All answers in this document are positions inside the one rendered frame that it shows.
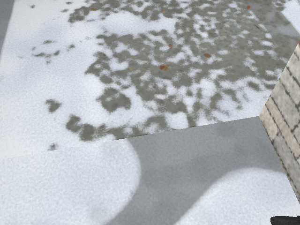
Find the right robot hand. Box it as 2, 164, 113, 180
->
270, 216, 300, 225

